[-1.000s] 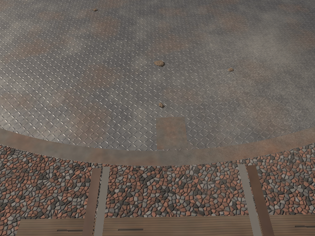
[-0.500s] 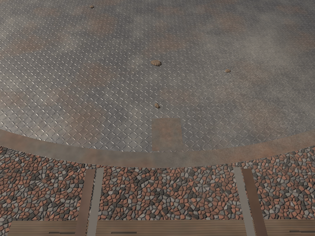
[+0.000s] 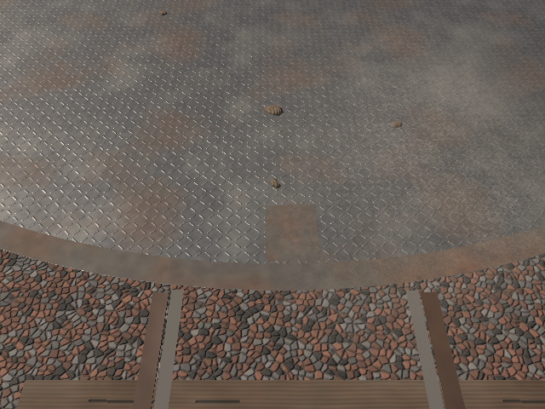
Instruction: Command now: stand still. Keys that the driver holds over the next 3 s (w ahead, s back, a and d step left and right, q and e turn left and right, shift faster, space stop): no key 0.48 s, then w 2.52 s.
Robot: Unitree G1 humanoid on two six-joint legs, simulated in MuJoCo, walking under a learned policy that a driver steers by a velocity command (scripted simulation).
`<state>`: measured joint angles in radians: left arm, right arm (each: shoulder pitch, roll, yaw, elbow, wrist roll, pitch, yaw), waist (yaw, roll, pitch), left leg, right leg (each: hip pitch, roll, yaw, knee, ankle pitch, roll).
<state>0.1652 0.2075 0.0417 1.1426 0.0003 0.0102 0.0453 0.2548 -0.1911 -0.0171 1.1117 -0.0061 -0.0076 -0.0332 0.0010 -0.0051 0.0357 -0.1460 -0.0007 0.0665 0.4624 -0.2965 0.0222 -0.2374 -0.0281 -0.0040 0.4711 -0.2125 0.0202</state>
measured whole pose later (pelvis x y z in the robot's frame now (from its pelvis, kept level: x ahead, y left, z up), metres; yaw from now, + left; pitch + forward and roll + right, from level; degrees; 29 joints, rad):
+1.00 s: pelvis +0.15 -0.07 +0.01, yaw +0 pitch +1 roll +0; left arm 0.39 0.18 0.03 1.12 0.00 -0.11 -0.02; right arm 0.21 -0.25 -0.06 0.96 0.03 -0.09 0.00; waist 0.04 0.04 -0.03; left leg -0.60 0.10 0.01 1.13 -0.19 0.07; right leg -0.11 0.03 -0.08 0.35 -0.26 -0.05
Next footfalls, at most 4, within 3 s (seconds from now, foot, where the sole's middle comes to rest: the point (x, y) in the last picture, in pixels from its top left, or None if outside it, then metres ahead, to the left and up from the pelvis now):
0.80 right None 0.14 -0.16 -0.78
1.30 left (256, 405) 0.52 0.07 -0.78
1.86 right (344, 292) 0.84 -0.17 -0.78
2.42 left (261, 206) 1.16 0.07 -0.78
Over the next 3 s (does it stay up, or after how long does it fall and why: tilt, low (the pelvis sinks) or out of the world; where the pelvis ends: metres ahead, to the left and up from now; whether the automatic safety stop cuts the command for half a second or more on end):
stays up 1.31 -0.07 -0.02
